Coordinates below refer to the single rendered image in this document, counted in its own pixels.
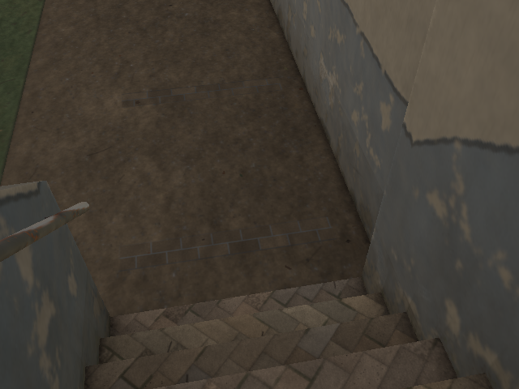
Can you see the stairs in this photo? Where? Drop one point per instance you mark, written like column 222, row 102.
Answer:
column 322, row 336

